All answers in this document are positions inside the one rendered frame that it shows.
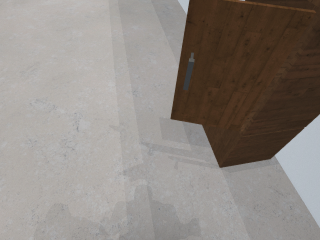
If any handle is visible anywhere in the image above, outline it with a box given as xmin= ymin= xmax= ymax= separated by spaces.
xmin=183 ymin=52 xmax=195 ymax=91

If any cupboard door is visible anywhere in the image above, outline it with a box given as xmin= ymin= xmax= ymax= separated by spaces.
xmin=170 ymin=0 xmax=316 ymax=131

